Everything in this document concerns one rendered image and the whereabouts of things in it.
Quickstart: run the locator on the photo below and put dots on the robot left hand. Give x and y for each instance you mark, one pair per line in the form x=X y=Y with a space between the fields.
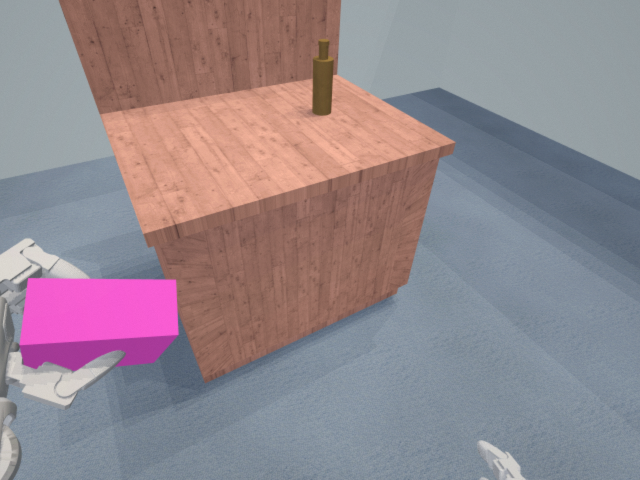
x=49 y=384

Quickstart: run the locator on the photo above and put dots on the robot right hand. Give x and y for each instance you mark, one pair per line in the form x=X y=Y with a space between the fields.
x=503 y=464

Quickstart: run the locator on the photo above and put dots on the sponge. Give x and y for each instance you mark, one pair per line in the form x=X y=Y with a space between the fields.
x=70 y=322

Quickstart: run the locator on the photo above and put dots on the robot left forearm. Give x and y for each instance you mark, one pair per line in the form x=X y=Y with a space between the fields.
x=10 y=448

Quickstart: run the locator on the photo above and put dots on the table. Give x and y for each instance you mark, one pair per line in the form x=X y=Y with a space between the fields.
x=274 y=222

